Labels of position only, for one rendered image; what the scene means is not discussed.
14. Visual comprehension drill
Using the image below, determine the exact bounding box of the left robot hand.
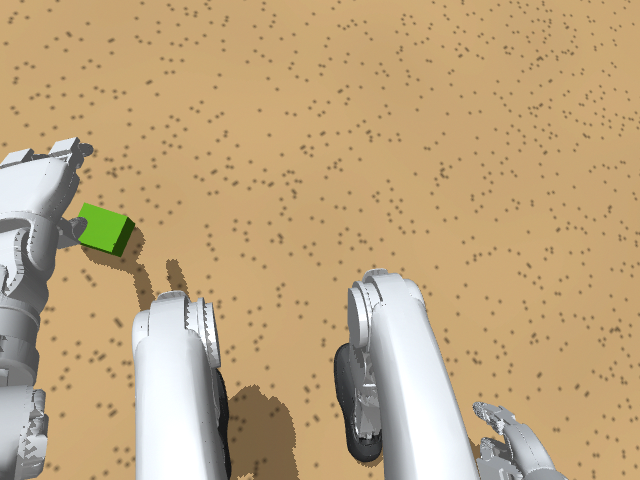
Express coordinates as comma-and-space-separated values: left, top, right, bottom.
0, 137, 94, 249

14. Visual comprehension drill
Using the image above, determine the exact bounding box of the right robot foot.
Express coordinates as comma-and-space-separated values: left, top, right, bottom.
334, 343, 382, 462

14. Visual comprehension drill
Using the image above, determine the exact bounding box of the small box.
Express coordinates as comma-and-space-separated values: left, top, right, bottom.
78, 202, 135, 257

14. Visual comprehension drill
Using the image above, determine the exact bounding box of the left robot arm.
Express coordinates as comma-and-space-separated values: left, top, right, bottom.
0, 212, 59, 480

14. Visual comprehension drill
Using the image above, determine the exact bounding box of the left robot foot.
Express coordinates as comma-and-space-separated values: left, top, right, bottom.
215, 368, 232, 480

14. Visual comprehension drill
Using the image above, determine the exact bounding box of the right robot hand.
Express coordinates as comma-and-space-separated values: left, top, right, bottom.
472, 402, 556, 480

